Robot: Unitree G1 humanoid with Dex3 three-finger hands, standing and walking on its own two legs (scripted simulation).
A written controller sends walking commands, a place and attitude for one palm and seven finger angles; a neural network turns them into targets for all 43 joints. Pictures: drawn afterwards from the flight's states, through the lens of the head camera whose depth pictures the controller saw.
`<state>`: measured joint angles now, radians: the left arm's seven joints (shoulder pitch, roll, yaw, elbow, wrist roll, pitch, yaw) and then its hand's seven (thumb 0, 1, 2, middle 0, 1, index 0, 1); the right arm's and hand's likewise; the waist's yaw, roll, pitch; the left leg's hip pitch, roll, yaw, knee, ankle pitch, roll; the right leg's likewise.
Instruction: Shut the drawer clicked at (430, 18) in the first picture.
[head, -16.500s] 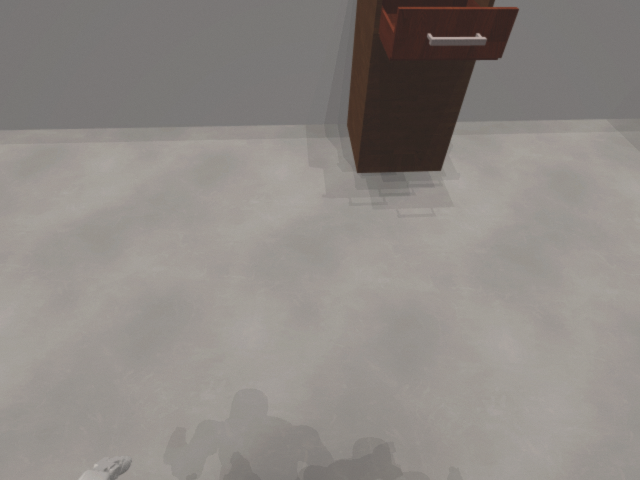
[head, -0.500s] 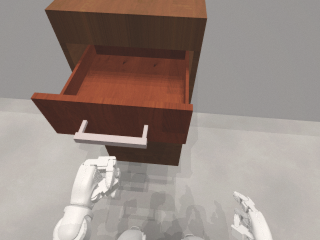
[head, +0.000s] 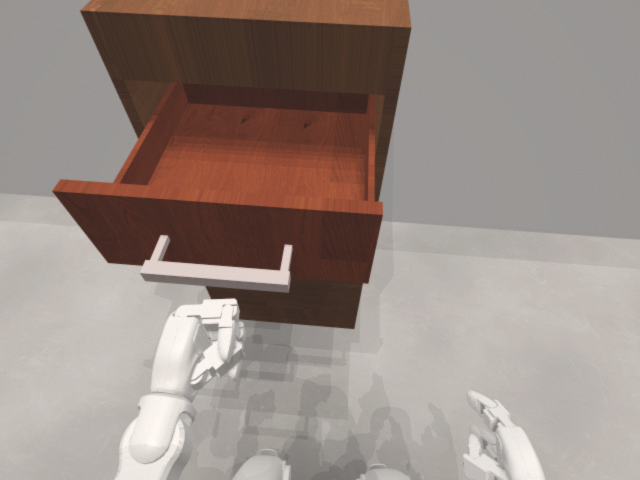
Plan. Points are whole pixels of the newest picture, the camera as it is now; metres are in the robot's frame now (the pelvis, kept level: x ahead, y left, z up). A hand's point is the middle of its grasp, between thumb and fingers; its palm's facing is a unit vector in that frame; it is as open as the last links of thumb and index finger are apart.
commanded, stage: bring the fist close to the handle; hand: left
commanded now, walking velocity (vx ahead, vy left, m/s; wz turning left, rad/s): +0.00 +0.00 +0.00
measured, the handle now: (220, 262) +0.37 +0.14 +0.06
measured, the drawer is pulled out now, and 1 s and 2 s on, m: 0.23 0.18 0.05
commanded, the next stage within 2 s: push the drawer shut in 0.04 s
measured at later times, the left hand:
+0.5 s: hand (238, 321) +0.29 +0.11 +0.05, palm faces -0.12 -0.99 -0.04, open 3.3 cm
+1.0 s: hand (249, 282) +0.35 +0.10 +0.05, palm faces -0.10 -0.99 -0.05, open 3.1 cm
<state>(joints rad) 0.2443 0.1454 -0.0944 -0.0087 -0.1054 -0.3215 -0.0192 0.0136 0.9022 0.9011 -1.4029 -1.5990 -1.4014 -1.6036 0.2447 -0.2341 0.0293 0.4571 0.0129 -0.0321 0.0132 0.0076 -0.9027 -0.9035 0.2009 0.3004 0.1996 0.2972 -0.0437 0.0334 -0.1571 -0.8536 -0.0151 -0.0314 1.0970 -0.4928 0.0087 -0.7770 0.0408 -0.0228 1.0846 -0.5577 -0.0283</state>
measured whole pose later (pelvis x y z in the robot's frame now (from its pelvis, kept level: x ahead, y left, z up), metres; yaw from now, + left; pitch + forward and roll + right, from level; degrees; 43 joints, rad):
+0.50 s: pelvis +0.00 +0.00 +0.00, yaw +0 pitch +15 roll -1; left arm 0.08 0.18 -0.04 0.13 -0.15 -0.32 -0.06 0.03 0.88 0.91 -1.40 -1.60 -1.40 -1.60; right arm 0.23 -0.24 0.02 0.51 0.02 -0.04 -0.01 0.01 -0.90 -0.90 0.20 0.30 0.20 0.30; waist -0.06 0.03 -0.14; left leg -0.86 -0.01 -0.04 1.08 -0.48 0.00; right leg -0.78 0.05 -0.03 1.07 -0.55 -0.04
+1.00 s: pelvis -0.02 +0.01 +0.00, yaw +0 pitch +15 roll -2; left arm -0.27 0.17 -0.04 0.45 -0.11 -0.33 0.02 0.00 0.87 0.97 -1.40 -1.60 -1.40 -1.60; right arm 0.23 -0.23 0.03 0.58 0.02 -0.02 0.00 0.01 -0.90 -0.90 0.20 0.30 0.20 0.30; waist -0.07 0.03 -0.13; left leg -0.90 -0.02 -0.04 1.09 -0.45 0.02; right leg -0.82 0.04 -0.03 1.07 -0.52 -0.02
